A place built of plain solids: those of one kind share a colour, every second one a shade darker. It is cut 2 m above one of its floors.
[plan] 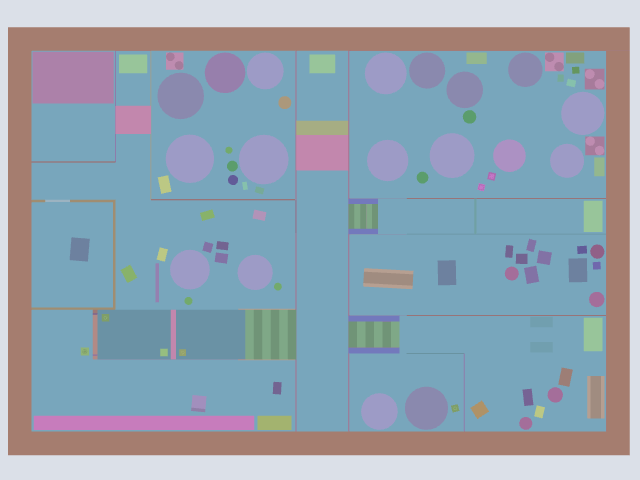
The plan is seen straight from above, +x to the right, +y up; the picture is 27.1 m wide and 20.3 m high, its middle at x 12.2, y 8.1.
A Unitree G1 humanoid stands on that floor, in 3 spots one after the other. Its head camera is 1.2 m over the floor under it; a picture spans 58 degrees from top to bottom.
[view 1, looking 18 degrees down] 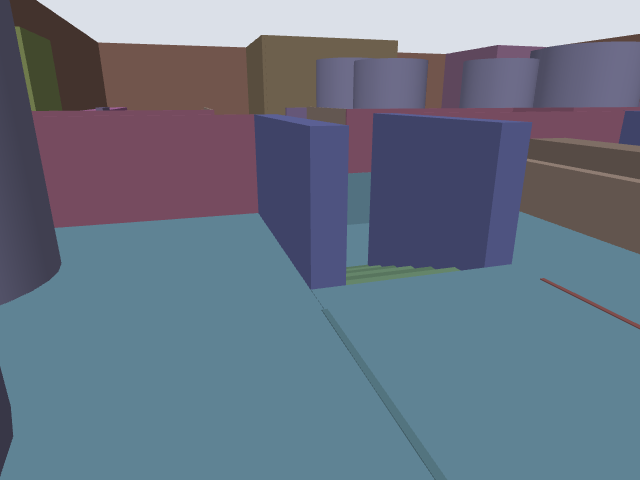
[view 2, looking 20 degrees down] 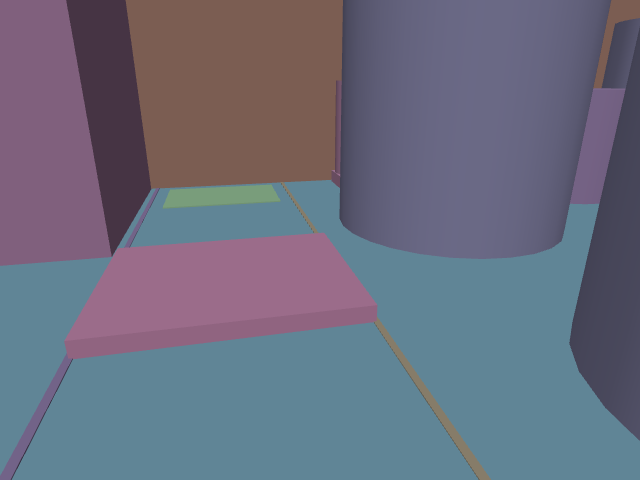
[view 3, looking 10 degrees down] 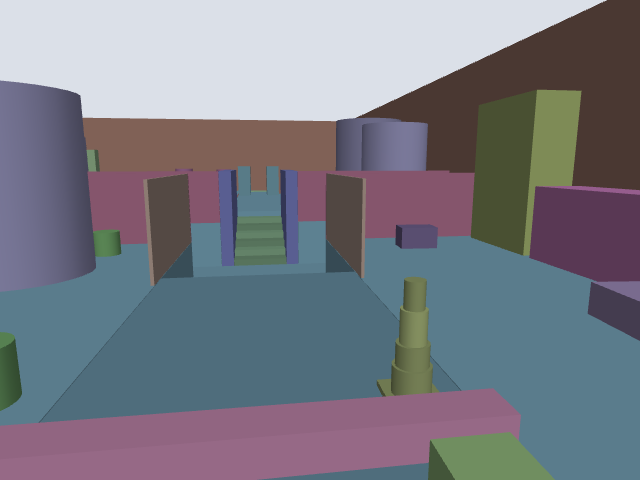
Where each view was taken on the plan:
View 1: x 18.09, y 2.59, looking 163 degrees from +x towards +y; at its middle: flank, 2.78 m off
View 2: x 4.30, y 10.68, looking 77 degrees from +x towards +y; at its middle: step_hump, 3.21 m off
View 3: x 4.39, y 4.10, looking -8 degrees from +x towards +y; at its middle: floor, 9.24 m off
